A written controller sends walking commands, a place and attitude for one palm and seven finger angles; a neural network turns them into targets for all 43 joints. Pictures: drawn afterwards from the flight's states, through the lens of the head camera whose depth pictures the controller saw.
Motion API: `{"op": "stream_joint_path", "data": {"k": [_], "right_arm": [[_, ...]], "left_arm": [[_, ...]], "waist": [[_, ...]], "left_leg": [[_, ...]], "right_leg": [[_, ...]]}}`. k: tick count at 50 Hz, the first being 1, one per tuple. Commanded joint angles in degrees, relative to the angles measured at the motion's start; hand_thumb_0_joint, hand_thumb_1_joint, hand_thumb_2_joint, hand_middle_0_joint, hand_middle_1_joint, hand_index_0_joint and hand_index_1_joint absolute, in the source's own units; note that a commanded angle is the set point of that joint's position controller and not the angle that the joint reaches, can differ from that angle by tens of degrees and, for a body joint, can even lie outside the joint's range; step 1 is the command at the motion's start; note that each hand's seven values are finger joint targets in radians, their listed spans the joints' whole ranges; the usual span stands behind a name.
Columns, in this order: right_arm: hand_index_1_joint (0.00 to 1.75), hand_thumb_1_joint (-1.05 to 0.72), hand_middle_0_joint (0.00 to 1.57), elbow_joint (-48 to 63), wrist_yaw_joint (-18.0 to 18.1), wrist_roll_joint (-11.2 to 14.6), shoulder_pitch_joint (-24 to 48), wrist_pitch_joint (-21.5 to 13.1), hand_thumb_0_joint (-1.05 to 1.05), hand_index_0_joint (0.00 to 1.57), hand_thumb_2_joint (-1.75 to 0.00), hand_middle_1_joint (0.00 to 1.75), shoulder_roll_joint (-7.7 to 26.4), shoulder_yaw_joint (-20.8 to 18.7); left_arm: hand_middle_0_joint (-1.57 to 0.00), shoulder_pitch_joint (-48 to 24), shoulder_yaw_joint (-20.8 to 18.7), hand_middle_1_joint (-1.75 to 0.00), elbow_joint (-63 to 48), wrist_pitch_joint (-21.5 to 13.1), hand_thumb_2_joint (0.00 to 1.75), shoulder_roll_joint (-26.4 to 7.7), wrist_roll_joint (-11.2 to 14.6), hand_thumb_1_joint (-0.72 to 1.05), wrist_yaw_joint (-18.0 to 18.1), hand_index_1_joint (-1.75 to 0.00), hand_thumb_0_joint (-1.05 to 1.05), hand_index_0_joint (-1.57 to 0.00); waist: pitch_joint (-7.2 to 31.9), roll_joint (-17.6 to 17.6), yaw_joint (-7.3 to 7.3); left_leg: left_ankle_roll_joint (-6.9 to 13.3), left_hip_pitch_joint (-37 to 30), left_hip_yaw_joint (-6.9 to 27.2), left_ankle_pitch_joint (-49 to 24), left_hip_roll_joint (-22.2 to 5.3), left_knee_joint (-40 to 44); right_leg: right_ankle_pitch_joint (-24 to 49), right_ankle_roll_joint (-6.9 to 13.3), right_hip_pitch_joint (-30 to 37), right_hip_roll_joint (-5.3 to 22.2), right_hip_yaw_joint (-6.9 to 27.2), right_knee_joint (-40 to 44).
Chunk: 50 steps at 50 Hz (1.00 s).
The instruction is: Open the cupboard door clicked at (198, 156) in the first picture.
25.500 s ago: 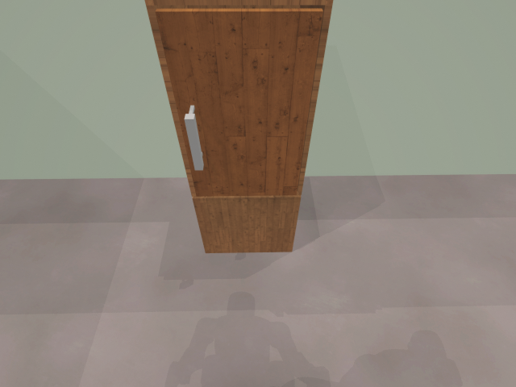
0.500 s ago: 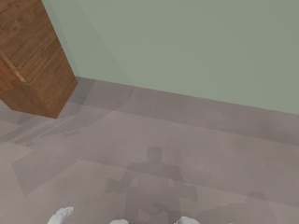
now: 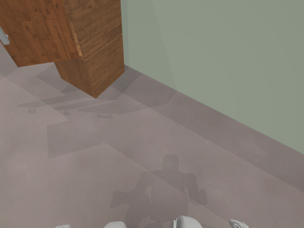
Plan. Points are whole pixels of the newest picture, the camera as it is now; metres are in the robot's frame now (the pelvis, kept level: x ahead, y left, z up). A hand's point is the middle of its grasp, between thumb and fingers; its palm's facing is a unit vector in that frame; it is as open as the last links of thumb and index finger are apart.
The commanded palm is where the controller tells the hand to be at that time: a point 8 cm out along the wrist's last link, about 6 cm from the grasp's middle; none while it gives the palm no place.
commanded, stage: turn to face it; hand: left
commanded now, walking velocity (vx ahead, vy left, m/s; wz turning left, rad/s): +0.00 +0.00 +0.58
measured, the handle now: out of the picture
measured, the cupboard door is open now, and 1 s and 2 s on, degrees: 51 51 51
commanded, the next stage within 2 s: take the last steps up to it in 0.48 s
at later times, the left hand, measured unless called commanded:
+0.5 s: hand out of the picture +0.02 +0.15 -0.16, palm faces +0.27 -0.94 -0.23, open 7.4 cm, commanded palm none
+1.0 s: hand out of the picture -0.02 +0.15 -0.15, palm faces +0.45 -0.86 -0.23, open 7.4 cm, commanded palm none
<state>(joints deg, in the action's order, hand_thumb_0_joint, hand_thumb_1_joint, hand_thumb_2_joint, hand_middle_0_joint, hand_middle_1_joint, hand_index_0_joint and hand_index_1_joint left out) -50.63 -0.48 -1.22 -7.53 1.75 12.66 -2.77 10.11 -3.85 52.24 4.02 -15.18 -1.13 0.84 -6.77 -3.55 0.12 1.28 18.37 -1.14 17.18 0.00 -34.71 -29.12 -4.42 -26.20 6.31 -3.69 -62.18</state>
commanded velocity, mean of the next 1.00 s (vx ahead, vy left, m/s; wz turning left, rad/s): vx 0.13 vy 0.07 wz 0.31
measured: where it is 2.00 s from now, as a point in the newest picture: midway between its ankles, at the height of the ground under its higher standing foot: (107, 196)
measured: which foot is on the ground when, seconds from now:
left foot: down 0.00-0.24, up 0.26-0.54, down 0.56-0.82, up 0.84-1.00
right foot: up 0.00-0.22, down 0.24-0.56, up 0.58-0.82, down 0.84-1.00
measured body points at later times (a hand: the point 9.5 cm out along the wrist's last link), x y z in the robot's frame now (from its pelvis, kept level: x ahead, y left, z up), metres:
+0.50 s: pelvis +0.02 -0.05 +0.01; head +0.06 -0.03 +0.45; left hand +0.00 +0.20 -0.14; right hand +0.18 -0.27 -0.13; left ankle -0.02 +0.08 -0.70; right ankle +0.02 -0.16 -0.73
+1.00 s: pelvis +0.06 -0.02 +0.01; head +0.09 -0.02 +0.46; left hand -0.04 +0.19 -0.13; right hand +0.22 -0.23 -0.14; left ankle +0.01 +0.11 -0.66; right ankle +0.07 -0.17 -0.73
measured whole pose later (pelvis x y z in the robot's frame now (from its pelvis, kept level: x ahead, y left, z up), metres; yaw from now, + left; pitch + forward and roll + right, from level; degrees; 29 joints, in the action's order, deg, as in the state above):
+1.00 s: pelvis +0.06 -0.02 +0.01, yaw +24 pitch +0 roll +1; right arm -57.2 -2.4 -1.3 -11.2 3.4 13.1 -3.6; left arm 19.4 -2.6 58.0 -2.3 -10.2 -1.9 0.2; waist -2.7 -0.4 1.3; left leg -1.8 29.4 -1.3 16.6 -2.3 -59.8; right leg -18.4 -2.3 -6.7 6.4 -7.4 -25.6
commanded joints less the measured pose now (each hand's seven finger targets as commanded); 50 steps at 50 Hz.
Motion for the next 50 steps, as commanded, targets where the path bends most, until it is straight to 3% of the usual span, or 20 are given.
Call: {"op": "stream_joint_path", "data": {"k": [1, 9, 10, 11, 12, 14, 17, 21, 25, 26, 28, 32, 36, 39, 40, 41, 42, 43, 46, 50], "right_arm": [[0.30, -0.90, 0.20, 2.81, 1.29, -0.35, -1.68, -1.00, 0.00, 0.20, -0.90, 0.30, 12.44, -3.33], [0.30, -0.90, 0.20, 3.42, 0.87, -0.04, 1.11, 0.20, 0.00, 0.20, -0.90, 0.30, 11.97, -3.97], [0.30, -0.90, 0.20, 3.89, 0.62, 0.39, 1.62, 0.18, 0.00, 0.20, -0.90, 0.30, 10.28, -3.80], [0.30, -0.90, 0.20, 5.00, 0.31, 0.84, 0.78, 0.11, 0.00, 0.20, -0.90, 0.30, 6.58, -3.24], [0.30, -0.90, 0.20, 6.09, 0.05, 0.54, 1.87, 0.08, 0.00, 0.20, -0.90, 0.30, 6.53, -3.13], [0.30, -0.90, 0.20, 3.66, -0.03, 0.15, 1.84, 1.10, 0.00, 0.20, -0.90, 0.30, 7.01, -3.51], [0.30, -0.90, 0.20, 2.29, -0.67, 0.41, 1.28, 1.25, 0.00, 0.20, -0.90, 0.30, 5.01, -2.45], [0.30, -0.90, 0.20, 2.04, -0.75, 0.76, 4.80, 0.48, 0.00, 0.20, -0.90, 0.30, 2.79, -1.22], [0.30, -0.90, 0.20, -0.05, -0.28, 0.66, 0.32, -0.33, 0.00, 0.20, -0.90, 0.30, 3.60, -0.91], [0.30, -0.90, 0.20, -0.81, -0.16, 0.42, -2.31, -0.79, 0.00, 0.20, -0.90, 0.30, 5.83, -1.30], [0.30, -0.90, 0.20, -1.30, 0.50, -0.36, -6.29, -0.74, 0.00, 0.20, -0.90, 0.30, 13.98, -3.00], [0.30, -0.90, 0.20, -1.12, 2.13, -0.64, -3.08, -1.24, 0.00, 0.20, -0.90, 0.30, 10.32, -1.78], [0.30, -0.90, 0.20, -1.48, 1.57, -0.61, -2.78, -1.71, 0.00, 0.20, -0.90, 0.30, 10.18, -1.85], [0.30, -0.90, 0.20, -1.03, 1.09, -0.03, -0.08, -1.33, 0.00, 0.20, -0.90, 0.30, 9.59, -2.13], [0.30, -0.90, 0.20, -0.44, 0.69, 0.45, 0.79, -1.41, 0.00, 0.20, -0.90, 0.30, 7.36, -1.88], [0.30, -0.90, 0.20, 1.72, 0.22, 0.79, 1.75, -1.68, 0.00, 0.20, -0.90, 0.30, 3.23, -1.16], [0.30, -0.90, 0.20, 3.78, -0.38, -0.36, 6.48, -1.38, 0.00, 0.20, -0.90, 0.30, 6.14, -1.44], [0.30, -0.90, 0.20, 3.73, -0.74, -0.42, 7.17, -1.30, 0.00, 0.20, -0.90, 0.30, 5.76, -1.95], [0.30, -0.90, 0.20, 0.79, -1.84, -0.42, 3.48, -0.60, 0.00, 0.20, -0.90, 0.30, 4.96, -2.09], [0.30, -0.90, 0.20, -0.07, -2.73, 0.28, 4.17, -1.10, 0.00, 0.20, -0.90, 0.30, 1.30, -1.13]], "left_arm": [[-0.20, -1.36, -1.31, -0.30, -6.06, -2.16, 0.90, -3.49, 0.40, 0.90, -0.62, -0.30, 0.00, -0.20], [-0.20, 4.09, -1.23, -0.30, -5.23, -3.16, 0.90, -3.79, 0.62, 0.90, -0.22, -0.30, 0.00, -0.20], [-0.20, 6.48, -1.74, -0.30, -4.84, -3.72, 0.90, -6.07, 0.28, 0.90, 0.11, -0.30, 0.00, -0.20], [-0.20, 8.08, -2.76, -0.30, -4.75, -4.37, 0.90, -10.84, -0.61, 0.90, 0.63, -0.30, 0.00, -0.20], [-0.20, 7.11, -2.60, -0.30, -5.36, -4.31, 0.90, -13.02, -0.77, 0.90, 0.65, -0.30, 0.00, -0.20], [-0.20, 2.97, -1.48, -0.30, -5.70, -4.68, 0.90, -8.50, -0.12, 0.90, 1.09, -0.30, 0.00, -0.20], [-0.20, 0.60, -0.96, -0.30, -6.17, -4.70, 0.90, -6.07, -0.40, 0.90, 1.11, -0.30, 0.00, -0.20], [-0.20, 6.37, -1.75, -0.30, -3.17, -4.75, 0.90, -8.37, -0.70, 0.90, 0.97, -0.30, 0.00, -0.20], [-0.20, 5.89, -1.82, -0.30, -1.29, -4.61, 0.90, -8.28, -0.02, 0.90, 0.70, -0.30, 0.00, -0.20], [-0.20, 4.83, -1.64, -0.30, -1.67, -4.42, 0.90, -7.46, 0.54, 0.90, 0.58, -0.30, 0.00, -0.20], [-0.20, 3.87, 0.08, -0.30, -4.10, -3.47, 0.90, -1.92, 0.83, 0.90, 0.38, -0.30, 0.00, -0.20], [-0.20, 0.27, -0.41, -0.30, -2.14, -2.63, 0.90, -2.06, 0.27, 0.90, -0.50, -0.30, 0.00, -0.20], [-0.20, 1.41, -0.20, -0.30, -0.91, -3.68, 0.90, -0.49, 0.00, 0.90, -1.87, -0.30, 0.00, -0.20], [-0.20, 9.87, -0.83, -0.30, 1.89, -4.57, 0.90, -0.82, -0.20, 0.90, -2.06, -0.30, 0.00, -0.20], [-0.20, 14.26, -1.58, -0.30, 2.88, -5.23, 0.90, -3.62, -0.63, 0.90, -1.75, -0.30, 0.00, -0.20], [-0.20, 17.29, -2.77, -0.30, 3.40, -5.71, 0.90, -9.15, -1.22, 0.90, -0.99, -0.30, 0.00, -0.20], [-0.20, 17.74, -2.48, -0.30, 2.64, -5.54, 0.90, -10.27, -0.44, 0.90, -0.68, -0.30, 0.00, -0.20], [-0.20, 14.98, -2.59, -0.30, 2.09, -6.22, 0.90, -10.19, -0.44, 0.90, -0.35, -0.30, 0.00, -0.20], [-0.20, 7.27, -1.20, -0.30, 1.22, -7.43, 0.90, -5.04, -0.52, 0.90, -0.09, -0.30, 0.00, -0.20], [-0.20, 11.76, -1.43, -0.30, 4.51, -8.24, 0.90, -5.73, -0.60, 0.90, -0.22, -0.30, 0.00, -0.20]], "waist": [[9.71, 12.31, -0.98], [9.59, 12.73, 1.47], [10.45, 7.63, 2.79], [11.02, -7.39, 3.27], [9.60, -11.99, 3.44], [6.55, -11.15, 0.72], [6.56, -9.14, -0.39], [7.59, -7.70, 2.75], [9.08, -7.54, 0.32], [10.58, -3.06, -1.38], [11.87, 18.83, -3.22], [8.84, 16.38, -1.71], [7.45, 14.04, -0.71], [6.36, 10.02, 3.53], [5.93, 1.54, 5.88], [3.88, -15.99, 7.55], [0.11, -9.80, 8.16], [-0.91, -7.48, 5.85], [-1.92, -6.95, 1.20], [1.09, -4.58, 2.76]], "left_leg": [[7.49, -8.03, 14.02, -22.51, -12.97, 14.21], [5.00, 1.34, 17.08, -16.06, -9.07, 8.81], [2.58, 5.52, 15.22, -10.69, -6.04, 4.30], [-1.82, 15.15, 6.80, 4.63, 1.66, -7.93], [-3.00, 15.11, 3.61, 19.00, 3.62, -22.60], [-3.31, 15.76, 5.92, 13.18, 0.24, -35.19], [-4.46, 12.20, 1.82, 9.62, -0.96, -28.77], [-4.17, 7.06, -2.62, 10.55, 0.45, -11.86], [-2.94, -4.62, -3.20, -1.52, 1.01, 5.96], [-1.69, -11.70, -1.21, -10.88, -1.63, 11.01], [10.90, -17.37, 20.83, -38.84, -22.81, 13.37], [10.63, -11.42, 15.81, -19.73, -16.32, 15.22], [8.56, -7.22, 13.13, -2.81, -11.99, 16.63], [5.66, 4.26, 10.80, 11.04, -7.64, 11.24], [2.89, 12.63, 6.27, 14.75, -2.29, 1.61], [-0.87, 24.59, -0.91, 17.92, 3.15, -14.46], [-0.91, 25.47, 4.12, 16.23, 0.68, -25.83], [-1.19, 25.75, 6.42, 10.52, -1.46, -31.16], [-2.96, 21.06, 4.33, -0.85, -5.23, -31.28], [-3.83, 15.63, -2.42, -2.02, -3.74, -15.47]], "right_leg": [[4.25, -0.22, -2.43, -1.13, 3.08, 2.60], [12.95, 0.95, 16.98, -5.77, 0.00, 31.20], [15.53, 1.72, 23.06, -2.23, 3.60, 39.08], [17.51, 6.61, 28.54, 12.08, 18.99, 45.53], [23.75, 13.14, 21.91, 22.23, 24.71, 47.12], [29.91, 13.66, 17.33, 16.22, 18.24, 44.65], [41.02, 11.44, 18.48, 11.40, 5.52, 41.22], [49.48, 11.47, 23.71, 12.20, 3.88, 38.09], [45.69, 7.77, 20.36, 10.42, 1.15, 32.39], [40.39, 5.44, 15.83, 9.19, -0.78, 28.02], [-7.56, 0.46, 0.31, -0.04, -2.72, 11.68], [-2.64, 1.68, -1.76, -1.18, 2.12, 3.41], [-0.08, 2.50, 4.94, -3.54, -1.76, 15.71], [8.50, 2.72, 21.19, -5.28, -3.95, 31.35], [3.49, 3.95, 29.13, -0.04, 2.80, 40.41], [-8.12, 9.68, 33.30, 17.13, 25.20, 51.67], [-13.07, 13.90, 24.55, 23.69, 33.66, 57.14], [-14.45, 14.77, 20.38, 22.71, 35.19, 56.80], [1.71, 10.60, 14.91, 16.38, 15.22, 54.87], [20.49, 9.20, 21.11, 13.46, 3.57, 51.18]]}}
